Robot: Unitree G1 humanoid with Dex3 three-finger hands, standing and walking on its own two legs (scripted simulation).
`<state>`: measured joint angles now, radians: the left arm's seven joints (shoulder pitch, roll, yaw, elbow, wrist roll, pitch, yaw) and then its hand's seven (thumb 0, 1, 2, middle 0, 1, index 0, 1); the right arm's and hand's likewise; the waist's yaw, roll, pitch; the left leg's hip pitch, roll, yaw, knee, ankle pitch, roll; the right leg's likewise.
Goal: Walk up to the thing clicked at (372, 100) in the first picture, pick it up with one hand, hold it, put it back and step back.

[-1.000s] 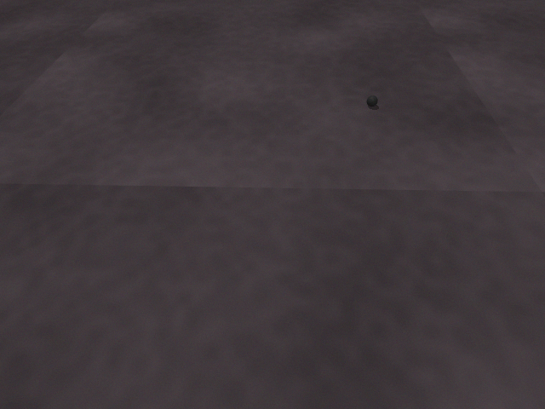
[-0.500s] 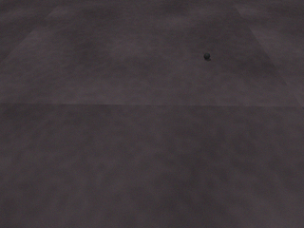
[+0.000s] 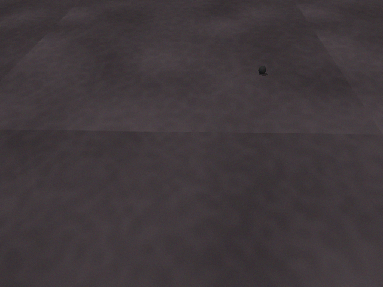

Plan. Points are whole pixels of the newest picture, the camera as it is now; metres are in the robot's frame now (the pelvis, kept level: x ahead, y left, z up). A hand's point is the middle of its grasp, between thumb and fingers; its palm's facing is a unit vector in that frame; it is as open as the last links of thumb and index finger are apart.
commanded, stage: stand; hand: left
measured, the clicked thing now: (262, 69) +2.04 -0.57 -0.75
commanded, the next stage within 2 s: walk up in 0.12 s
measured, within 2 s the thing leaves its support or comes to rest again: neither
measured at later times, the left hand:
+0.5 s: hand (125, 255) +0.22 +0.20 -0.14, palm faces -0.12 -0.89 -0.45, open 7.4 cm
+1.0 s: hand (175, 181) +0.46 +0.09 -0.18, palm faces -0.30 -0.90 -0.33, open 7.4 cm
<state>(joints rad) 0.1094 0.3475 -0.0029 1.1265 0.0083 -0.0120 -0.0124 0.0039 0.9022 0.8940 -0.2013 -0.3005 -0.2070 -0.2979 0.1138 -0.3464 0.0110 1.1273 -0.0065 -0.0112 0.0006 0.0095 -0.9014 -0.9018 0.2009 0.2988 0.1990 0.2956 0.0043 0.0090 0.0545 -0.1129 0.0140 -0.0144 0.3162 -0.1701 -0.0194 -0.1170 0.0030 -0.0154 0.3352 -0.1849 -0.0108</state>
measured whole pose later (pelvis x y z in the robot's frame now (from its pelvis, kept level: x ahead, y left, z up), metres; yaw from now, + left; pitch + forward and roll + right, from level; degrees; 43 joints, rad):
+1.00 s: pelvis +0.36 -0.16 -0.02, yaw -18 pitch -1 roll +0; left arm 0.32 0.43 0.04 0.94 -0.01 -0.06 -0.05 0.01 0.90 0.89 -0.20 -0.30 -0.21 -0.30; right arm 0.15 -0.38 -0.08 0.86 -0.02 -0.10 0.07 0.01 -0.90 -0.90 0.20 0.30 0.20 0.30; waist 0.02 -0.05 0.07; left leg -0.38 0.06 0.14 0.58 -0.18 0.03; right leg -0.26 0.02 0.07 1.09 -0.42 -0.05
